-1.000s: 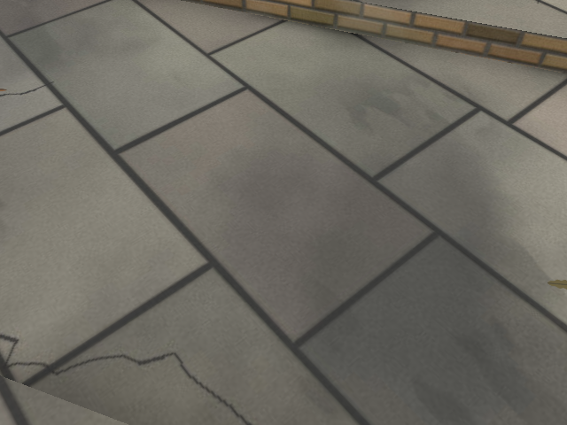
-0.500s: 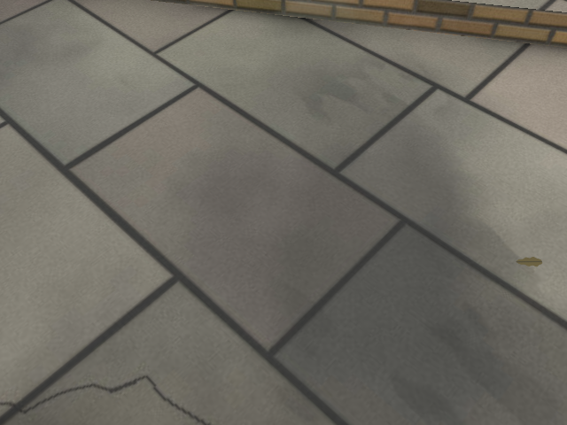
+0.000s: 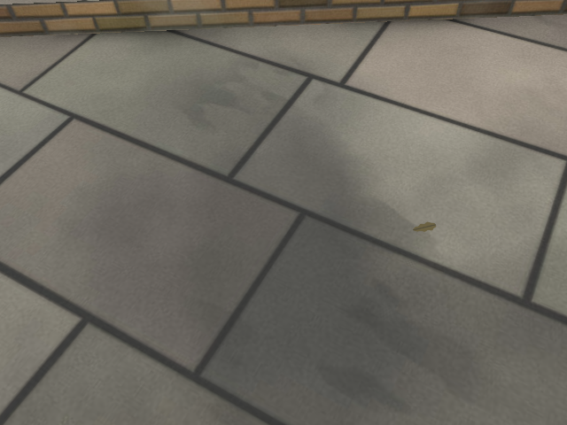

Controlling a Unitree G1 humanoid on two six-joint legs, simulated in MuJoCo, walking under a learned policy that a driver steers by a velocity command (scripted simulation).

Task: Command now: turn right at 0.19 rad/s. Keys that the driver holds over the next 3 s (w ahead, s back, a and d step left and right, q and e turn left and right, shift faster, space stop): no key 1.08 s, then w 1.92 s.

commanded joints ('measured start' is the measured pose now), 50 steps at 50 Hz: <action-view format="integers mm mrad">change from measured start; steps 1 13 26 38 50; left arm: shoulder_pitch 2 -20 25 43 18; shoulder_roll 161 119 131 143 148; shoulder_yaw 37 4 7 -1 -2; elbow -67 -31 10 41 60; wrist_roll -11 -11 -13 -13 -11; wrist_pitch -8 45 66 73 78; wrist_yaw -9 -5 20 21 20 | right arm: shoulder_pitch -18 -91 -143 -140 -105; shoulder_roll -67 -94 -99 -120 -133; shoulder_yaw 9 40 32 19 14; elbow -68 -132 -164 -156 -129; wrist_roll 6 40 40 37 39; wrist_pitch -20 -49 -51 -47 -43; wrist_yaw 16 95 104 97 95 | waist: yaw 30 21 13 20 22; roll -76 18 34 24 12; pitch -114 -84 -93 -93 -77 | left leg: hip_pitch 4 171 300 307 291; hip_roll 26 49 33 6 -12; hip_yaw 11 -1 7 13 14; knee -105 -376 -347 -348 -372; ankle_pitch -6 173 253 304 302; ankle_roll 4 176 177 168 164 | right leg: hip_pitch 109 -16 -67 -24 23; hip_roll -288 -67 -73 -82 -86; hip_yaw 243 68 36 16 3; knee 8 47 15 12 12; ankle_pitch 288 -8 92 131 140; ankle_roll -173 40 71 84 91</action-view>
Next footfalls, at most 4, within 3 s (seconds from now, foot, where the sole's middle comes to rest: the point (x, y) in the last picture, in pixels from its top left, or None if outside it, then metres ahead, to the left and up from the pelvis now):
0.10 left None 0.02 0.19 -0.78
1.88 left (229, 419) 0.52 0.20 -0.94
2.32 right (326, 327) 0.77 -0.07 -0.94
2.86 left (246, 238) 1.08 0.17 -0.94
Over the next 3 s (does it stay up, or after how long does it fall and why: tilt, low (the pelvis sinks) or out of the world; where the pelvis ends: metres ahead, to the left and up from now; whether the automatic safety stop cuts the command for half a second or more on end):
stays up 0.98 0.09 -0.17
